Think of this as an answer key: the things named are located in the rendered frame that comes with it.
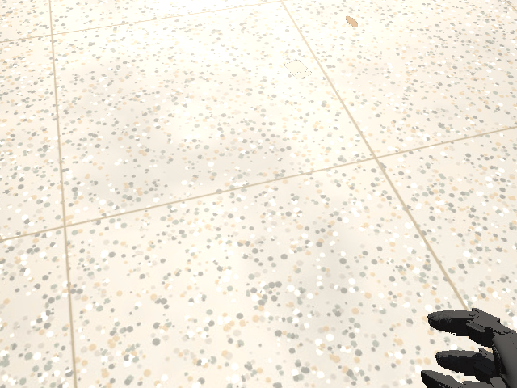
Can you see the right robot hand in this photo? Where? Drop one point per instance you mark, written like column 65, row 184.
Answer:
column 493, row 370

